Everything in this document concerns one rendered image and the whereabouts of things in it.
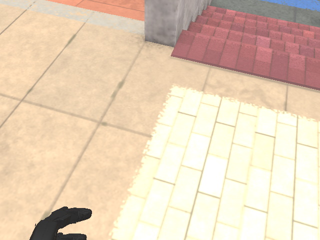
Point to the stairs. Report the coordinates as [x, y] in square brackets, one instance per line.
[258, 30]

